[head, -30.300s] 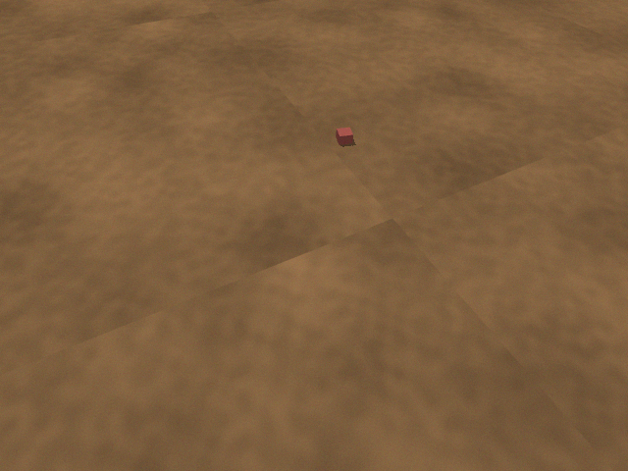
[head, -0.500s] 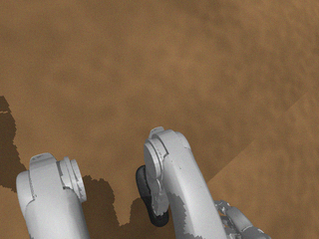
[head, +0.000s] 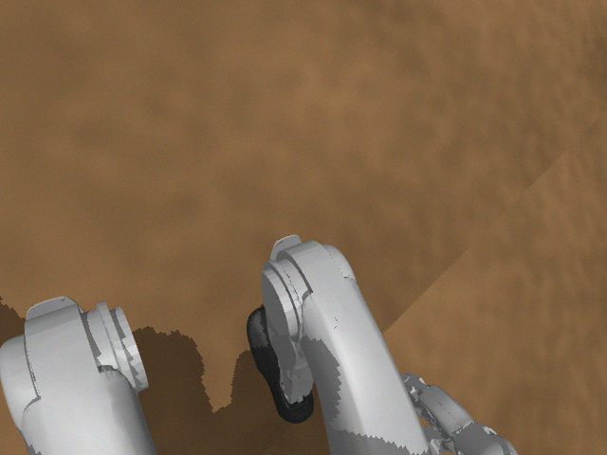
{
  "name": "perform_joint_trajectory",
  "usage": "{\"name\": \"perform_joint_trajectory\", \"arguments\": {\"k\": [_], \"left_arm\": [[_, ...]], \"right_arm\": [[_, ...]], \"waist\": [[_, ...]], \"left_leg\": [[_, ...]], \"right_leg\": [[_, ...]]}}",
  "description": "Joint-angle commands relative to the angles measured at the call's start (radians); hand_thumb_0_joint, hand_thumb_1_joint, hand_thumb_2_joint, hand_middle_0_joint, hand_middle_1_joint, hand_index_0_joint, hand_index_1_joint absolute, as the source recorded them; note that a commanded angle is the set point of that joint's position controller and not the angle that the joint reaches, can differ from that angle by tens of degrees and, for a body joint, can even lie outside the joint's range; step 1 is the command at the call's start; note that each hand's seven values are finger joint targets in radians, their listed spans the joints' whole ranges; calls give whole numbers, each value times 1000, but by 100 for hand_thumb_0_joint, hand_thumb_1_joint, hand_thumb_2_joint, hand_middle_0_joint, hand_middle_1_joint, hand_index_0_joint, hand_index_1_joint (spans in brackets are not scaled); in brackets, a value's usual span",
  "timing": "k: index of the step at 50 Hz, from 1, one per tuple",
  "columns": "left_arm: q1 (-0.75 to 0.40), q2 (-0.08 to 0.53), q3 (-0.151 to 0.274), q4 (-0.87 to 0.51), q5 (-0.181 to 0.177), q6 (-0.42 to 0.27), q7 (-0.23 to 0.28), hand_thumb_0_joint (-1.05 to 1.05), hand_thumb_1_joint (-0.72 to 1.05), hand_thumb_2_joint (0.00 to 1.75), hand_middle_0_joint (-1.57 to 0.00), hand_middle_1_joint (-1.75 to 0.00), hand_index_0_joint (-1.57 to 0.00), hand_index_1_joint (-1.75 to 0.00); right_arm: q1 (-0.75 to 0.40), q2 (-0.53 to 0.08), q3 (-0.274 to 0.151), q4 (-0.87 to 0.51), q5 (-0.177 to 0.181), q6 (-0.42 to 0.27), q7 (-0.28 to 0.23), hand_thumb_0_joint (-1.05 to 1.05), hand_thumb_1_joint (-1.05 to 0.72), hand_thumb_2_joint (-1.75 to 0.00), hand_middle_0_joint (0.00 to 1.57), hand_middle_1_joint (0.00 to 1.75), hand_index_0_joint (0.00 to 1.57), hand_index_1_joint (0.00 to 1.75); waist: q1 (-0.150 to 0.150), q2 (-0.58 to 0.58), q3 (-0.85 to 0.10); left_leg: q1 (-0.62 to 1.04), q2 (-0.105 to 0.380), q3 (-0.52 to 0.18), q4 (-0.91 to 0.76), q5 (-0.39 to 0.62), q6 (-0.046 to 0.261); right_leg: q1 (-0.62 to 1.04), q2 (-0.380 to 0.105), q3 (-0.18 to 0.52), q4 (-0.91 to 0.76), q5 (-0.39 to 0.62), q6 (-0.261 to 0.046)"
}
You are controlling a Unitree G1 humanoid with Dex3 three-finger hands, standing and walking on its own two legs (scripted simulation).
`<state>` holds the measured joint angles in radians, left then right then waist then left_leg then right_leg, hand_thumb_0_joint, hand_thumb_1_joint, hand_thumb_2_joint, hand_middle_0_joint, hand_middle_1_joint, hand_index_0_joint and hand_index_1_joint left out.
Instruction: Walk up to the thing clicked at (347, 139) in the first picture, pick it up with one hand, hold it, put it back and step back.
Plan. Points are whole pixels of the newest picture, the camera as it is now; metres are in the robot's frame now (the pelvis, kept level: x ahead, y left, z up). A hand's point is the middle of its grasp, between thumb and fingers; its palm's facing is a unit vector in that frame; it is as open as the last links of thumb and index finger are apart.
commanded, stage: rest palm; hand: left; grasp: from above
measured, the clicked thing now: out of the picture +0.44 +0.37 -0.28
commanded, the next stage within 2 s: close in 0.92 s
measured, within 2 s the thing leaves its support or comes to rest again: neither
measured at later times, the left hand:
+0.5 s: hand out of the picture +0.42 +0.35 -0.24, palm faces -0.43 -0.11 -0.89, open 14.2 cm
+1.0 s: hand out of the picture +0.41 +0.35 -0.25, palm faces -0.47 -0.15 -0.87, open 14.3 cm
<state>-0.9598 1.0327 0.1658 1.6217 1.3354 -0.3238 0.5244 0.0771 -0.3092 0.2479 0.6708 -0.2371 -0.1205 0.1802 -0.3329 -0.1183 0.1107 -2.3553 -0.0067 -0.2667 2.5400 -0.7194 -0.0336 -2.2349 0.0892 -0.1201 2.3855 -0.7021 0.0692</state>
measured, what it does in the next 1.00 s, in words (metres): stands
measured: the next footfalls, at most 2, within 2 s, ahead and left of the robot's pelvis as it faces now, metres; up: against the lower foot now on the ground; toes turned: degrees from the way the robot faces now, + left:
none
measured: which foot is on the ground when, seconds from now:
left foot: down 0.00-1.00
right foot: down 0.00-1.00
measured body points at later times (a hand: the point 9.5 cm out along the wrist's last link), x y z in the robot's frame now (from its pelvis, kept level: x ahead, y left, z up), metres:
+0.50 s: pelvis +0.00 +0.00 +0.00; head +0.26 +0.15 +0.33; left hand +0.44 +0.35 -0.19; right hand +0.08 -0.25 -0.07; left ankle +0.06 +0.13 -0.27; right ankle +0.11 -0.13 -0.27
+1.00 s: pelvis +0.00 +0.00 +0.00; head +0.26 +0.14 +0.33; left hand +0.43 +0.36 -0.20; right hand +0.08 -0.26 -0.06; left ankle +0.06 +0.13 -0.27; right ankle +0.11 -0.13 -0.27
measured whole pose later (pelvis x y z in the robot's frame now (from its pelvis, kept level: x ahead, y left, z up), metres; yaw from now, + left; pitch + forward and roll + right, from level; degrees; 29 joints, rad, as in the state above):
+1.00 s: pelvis +0.00 +0.00 +0.00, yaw -1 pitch +28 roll -14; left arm -0.96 1.05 0.14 1.65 1.31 -0.33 0.55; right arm 0.05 -0.34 0.28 0.66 -0.26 -0.17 0.21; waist -0.33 -0.14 0.15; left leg -2.34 0.00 -0.29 2.55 -0.72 -0.03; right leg -2.21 0.09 -0.14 2.38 -0.69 0.08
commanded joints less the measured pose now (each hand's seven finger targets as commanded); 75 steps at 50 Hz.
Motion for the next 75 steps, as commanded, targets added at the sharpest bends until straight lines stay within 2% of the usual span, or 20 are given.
{"name": "perform_joint_trajectory", "arguments": {"k": [1, 2, 5, 10, 16, 23, 30, 33, 36, 40, 44, 46, 47, 50, 53, 58, 63, 69, 72, 75], "left_arm": [[-212, 288, 30, -119, -16, -32, 35, 0, -49, 96, -14, -88, -12, -90], [-233, 264, 7, -119, -13, -38, 37, 0, -50, 97, -14, -88, -11, -90], [-244, 264, 2, -103, -2, -54, 50, 0, -51, 97, -14, -88, -11, -91], [-260, 236, -43, -90, 17, -61, 77, 0, -53, 100, -12, -90, -9, -93], [-255, 240, -45, -42, 35, -35, 126, 0, -55, 101, -10, -92, -7, -95], [-274, 254, -38, -32, 17, 5, 158, 0, -55, 100, -8, -96, -6, -98], [-264, 256, -45, -14, -10, 29, 132, 0, -56, 101, -8, -96, -6, -99], [-262, 291, -19, -33, -18, 31, 118, 0, -57, 102, -9, -95, -6, -98], [-247, 261, -28, -39, -31, 31, 95, 0, -57, 101, -9, -95, -6, -98], [-197, 298, 8, -55, -39, 20, 74, 0, -58, 104, -9, -95, -5, -99], [-210, 239, -33, -74, -42, 9, 54, 0, -58, 104, -9, -95, -5, -99], [-239, 248, -29, -107, -46, -6, 54, 0, -57, 104, -8, -95, -5, -99], [-207, 276, 2, -81, -53, -12, 60, 0, -57, 106, -10, -95, -5, -99], [-223, 258, -27, -84, -25, -30, 64, 0, -56, 106, -10, -95, -5, -99], [-243, 270, -17, -91, -28, -44, 85, 0, -47, 101, -16, -88, -12, -92], [-235, 283, -40, -48, 18, -35, 113, 0, -38, 95, -22, -84, -19, -88], [-243, 274, -39, -15, 1, -8, 141, 0, -30, 86, -27, -80, -25, -82], [-290, 290, -51, -39, -18, 16, 119, 0, -22, 78, -32, -77, -32, -78], [-273, 261, -65, -37, -30, 21, 96, 0, -18, 74, -33, -77, -34, -76], [-232, 312, -21, -23, -25, 20, 79, 0, -14, 71, -36, -74, -37, -73]], "right_arm": [[174, -322, -101, 18, -3, 4, -9, 0, -90, -90, 20, 30, 20, 30], [175, -323, -94, 5, -10, 3, -7, 0, -90, -90, 20, 30, 20, 30], [171, -321, -91, 14, -17, 4, -5, 0, -90, -90, 20, 30, 20, 30], [152, -320, -81, 29, -24, -4, -4, 0, -90, -90, 20, 30, 20, 30], [126, -328, -73, 31, -29, -16, 3, 0, -90, -90, 20, 30, 20, 30], [123, -338, -69, 37, -30, -36, 11, 0, -90, -90, 20, 30, 20, 30], [130, -345, -63, 21, -25, -64, 24, 0, -90, -90, 20, 30, 20, 30], [129, -351, -61, 5, -21, -70, 25, 0, -90, -90, 20, 30, 20, 30], [141, -349, -64, 2, -24, -73, 31, 0, -90, -90, 20, 30, 20, 30], [143, -351, -71, 10, -19, -58, 24, 0, -90, -90, 20, 30, 20, 30], [152, -343, -72, 2, -21, -53, 28, 0, -90, -90, 20, 30, 20, 30], [158, -345, -68, 0, -17, -53, 27, 0, -90, -90, 20, 30, 20, 30], [153, -352, -73, 7, -15, -49, 22, 0, -90, -90, 20, 30, 20, 30], [153, -350, -65, 2, -17, -45, 24, 0, -90, -90, 20, 30, 20, 30], [140, -345, -63, 15, -15, -41, 19, 0, -89, -90, 20, 30, 20, 30], [126, -346, -54, 12, -24, -39, 15, 0, -89, -90, 20, 30, 20, 30], [125, -349, -48, 26, -31, -44, 11, 0, -89, -90, 20, 30, 20, 30], [112, -355, -50, 15, -23, -58, 9, 0, -89, -90, 20, 30, 20, 30], [114, -356, -50, 6, -24, -66, 15, 0, -89, -90, 20, 30, 20, 30], [140, -365, -53, 2, -24, -62, 13, 0, -89, -90, 20, 30, 20, 30]], "waist": [[-2, 505, -666], [-19, 503, -654], [-31, 494, -632], [-33, 508, -611], [-27, 526, -595], [-26, 529, -617], [-34, 510, -601], [-32, 527, -615], [-38, 531, -605], [-13, 540, -623], [-37, 508, -610], [-39, 524, -602], [-27, 492, -614], [-44, 498, -592], [-29, 506, -593], [-34, 509, -592], [-36, 501, -587], [-35, 523, -587], [-43, 513, -579], [-39, 499, -581]], "left_leg": [[559, 34, 124, -249, 290, 41], [562, 33, 124, -244, 291, 41], [542, 35, 123, -244, 251, 44], [560, 36, 123, -246, 215, 39], [560, 37, 117, -258, 228, 33], [542, 37, 112, -253, 237, 34], [521, 39, 102, -245, 209, 36], [529, 42, 102, -247, 229, 35], [538, 41, 103, -247, 249, 31], [536, 43, 103, -260, 243, 30], [526, 42, 110, -239, 262, 36], [533, 41, 107, -246, 258, 35], [528, 44, 103, -246, 248, 37], [534, 43, 104, -242, 257, 35], [532, 43, 105, -248, 244, 33], [526, 44, 114, -239, 226, 37], [516, 43, 110, -246, 233, 36], [513, 46, 102, -255, 192, 33], [522, 47, 93, -250, 195, 32], [518, 44, 97, -247, 221, 36]], "right_leg": [[340, 13, -130, -189, 314, -86], [334, 13, -133, -188, 311, -87], [334, 16, -134, -197, 293, -83], [302, 20, -143, -194, 259, -84], [277, 22, -154, -176, 272, -88], [289, 22, -150, -173, 287, -87], [287, 18, -152, -164, 273, -83], [312, 22, -147, -168, 285, -85], [315, 17, -150, -163, 300, -84], [337, 22, -151, -179, 289, -86], [352, 23, -147, -187, 315, -81], [349, 21, -148, -191, 307, -84], [351, 22, -153, -196, 299, -83], [347, 20, -154, -186, 301, -83], [332, 22, -157, -186, 289, -84], [332, 25, -147, -187, 280, -86], [319, 26, -157, -184, 286, -85], [300, 21, -153, -182, 256, -87], [289, 19, -159, -170, 259, -84], [319, 19, -155, -178, 276, -81]]}}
